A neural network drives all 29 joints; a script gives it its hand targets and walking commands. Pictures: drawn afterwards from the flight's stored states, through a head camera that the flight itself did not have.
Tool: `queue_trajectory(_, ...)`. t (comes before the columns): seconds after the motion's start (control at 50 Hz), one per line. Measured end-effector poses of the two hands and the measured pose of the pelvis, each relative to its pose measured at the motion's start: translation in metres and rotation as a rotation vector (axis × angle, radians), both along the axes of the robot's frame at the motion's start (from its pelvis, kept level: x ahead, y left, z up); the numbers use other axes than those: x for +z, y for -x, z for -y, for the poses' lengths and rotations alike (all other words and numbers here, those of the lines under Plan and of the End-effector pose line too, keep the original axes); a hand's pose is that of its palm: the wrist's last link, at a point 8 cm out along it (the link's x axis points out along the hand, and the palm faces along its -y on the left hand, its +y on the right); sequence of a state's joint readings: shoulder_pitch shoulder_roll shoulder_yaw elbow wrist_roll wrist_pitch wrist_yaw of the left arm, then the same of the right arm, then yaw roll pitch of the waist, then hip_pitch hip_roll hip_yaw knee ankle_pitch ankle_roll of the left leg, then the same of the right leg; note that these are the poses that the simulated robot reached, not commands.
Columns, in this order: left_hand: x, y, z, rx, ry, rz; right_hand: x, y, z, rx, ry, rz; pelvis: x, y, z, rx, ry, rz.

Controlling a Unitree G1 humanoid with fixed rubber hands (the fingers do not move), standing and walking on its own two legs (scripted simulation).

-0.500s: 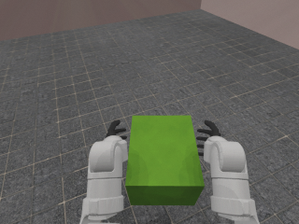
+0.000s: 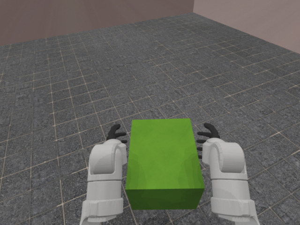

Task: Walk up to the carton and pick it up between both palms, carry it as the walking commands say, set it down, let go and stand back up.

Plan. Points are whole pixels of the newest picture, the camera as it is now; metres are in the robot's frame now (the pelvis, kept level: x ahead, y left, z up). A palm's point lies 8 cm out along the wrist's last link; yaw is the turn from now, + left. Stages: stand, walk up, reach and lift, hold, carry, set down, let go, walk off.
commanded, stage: carry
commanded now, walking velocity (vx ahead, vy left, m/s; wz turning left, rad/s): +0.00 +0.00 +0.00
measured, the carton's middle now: (162, 162) +0.32 +0.00 +0.00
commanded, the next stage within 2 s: none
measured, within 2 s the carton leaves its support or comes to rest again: neither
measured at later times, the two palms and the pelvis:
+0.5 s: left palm (113, 138) +0.33 +0.13 +0.10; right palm (209, 137) +0.33 -0.13 +0.10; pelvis +0.04 +0.01 +0.00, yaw +0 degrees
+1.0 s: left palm (128, 96) +0.53 +0.11 +0.09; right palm (202, 98) +0.51 -0.15 +0.09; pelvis +0.22 -0.01 +0.00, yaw -2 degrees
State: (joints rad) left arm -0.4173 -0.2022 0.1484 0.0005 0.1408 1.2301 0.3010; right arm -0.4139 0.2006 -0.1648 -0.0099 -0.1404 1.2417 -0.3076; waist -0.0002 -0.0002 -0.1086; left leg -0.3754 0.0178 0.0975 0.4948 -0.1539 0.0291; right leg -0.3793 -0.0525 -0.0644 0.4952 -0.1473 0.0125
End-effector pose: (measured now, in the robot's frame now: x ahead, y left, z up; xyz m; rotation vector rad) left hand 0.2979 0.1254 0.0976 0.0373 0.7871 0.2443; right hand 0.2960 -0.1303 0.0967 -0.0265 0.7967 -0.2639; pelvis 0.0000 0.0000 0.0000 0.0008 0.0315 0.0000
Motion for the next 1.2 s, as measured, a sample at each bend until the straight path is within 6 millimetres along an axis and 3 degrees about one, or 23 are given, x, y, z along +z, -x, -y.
queue_trajectory(0.48, -0.001, -0.035, -0.003, -0.015, -0.006, 0.009, -0.001, -0.032, -0.003, -0.003, 0.009, 0.009, 0.002, -0.032, -0.005, -0.007, 0.004, -0.007)
queue_trajectory(0.66, 0.009, -0.069, 0.005, -0.013, -0.013, 0.002, 0.005, -0.066, 0.005, 0.001, 0.003, 0.002, 0.003, -0.073, 0.002, -0.007, -0.001, -0.009)
queue_trajectory(0.82, -0.001, -0.131, 0.012, -0.024, -0.02, -0.031, -0.004, -0.127, 0.012, -0.01, -0.001, -0.032, 0.001, -0.134, 0.007, 0.024, 0.0, -0.034)
queue_trajectory(0.9, -0.005, -0.172, 0.007, -0.018, -0.006, -0.022, -0.005, -0.168, 0.006, -0.015, 0.002, -0.022, 0.0, -0.17, 0.002, -0.024, -0.015, -0.04)
queue_trajectory(0.98, -0.008, -0.217, 0.015, -0.042, -0.003, -0.036, -0.008, -0.206, 0.014, -0.038, 0.006, -0.037, 0.005, -0.208, 0.004, -0.04, 0.011, -0.057)
queue_trajectory(1.1, -0.016, -0.295, 0.036, -0.05, -0.002, 0.009, -0.019, -0.279, 0.035, -0.068, -0.014, 0.01, -0.008, -0.275, 0.02, 0.003, 0.025, -0.043)
queue_trajectory(1.2, -0.022, -0.344, 0.031, -0.009, -0.002, -0.054, -0.023, -0.341, 0.031, -0.014, 0.0, -0.054, 0.004, -0.331, 0.03, 0.032, -0.001, -0.049)
